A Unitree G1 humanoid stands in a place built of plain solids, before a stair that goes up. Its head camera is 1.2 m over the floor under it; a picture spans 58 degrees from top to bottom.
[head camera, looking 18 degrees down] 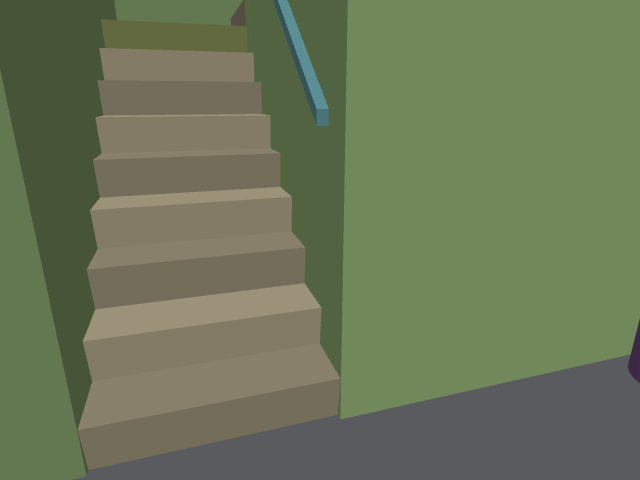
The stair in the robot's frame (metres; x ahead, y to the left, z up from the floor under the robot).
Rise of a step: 0.19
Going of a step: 0.24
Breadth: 0.90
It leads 17 degrees to the left of straight ahead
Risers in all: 9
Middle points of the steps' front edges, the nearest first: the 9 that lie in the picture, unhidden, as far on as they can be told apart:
1.27 0.35 0.19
1.50 0.42 0.37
1.73 0.50 0.56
1.96 0.57 0.74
2.19 0.64 0.93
2.42 0.71 1.11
2.65 0.78 1.30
2.87 0.85 1.48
3.10 0.93 1.67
